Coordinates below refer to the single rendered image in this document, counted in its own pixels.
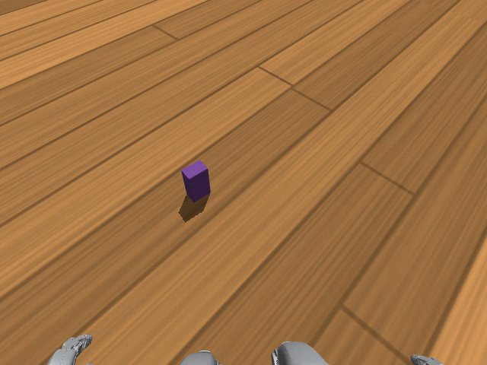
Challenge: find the carton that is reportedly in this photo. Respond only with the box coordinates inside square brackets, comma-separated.
[181, 160, 211, 202]

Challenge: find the left robot hand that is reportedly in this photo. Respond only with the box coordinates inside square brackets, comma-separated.
[47, 335, 92, 365]

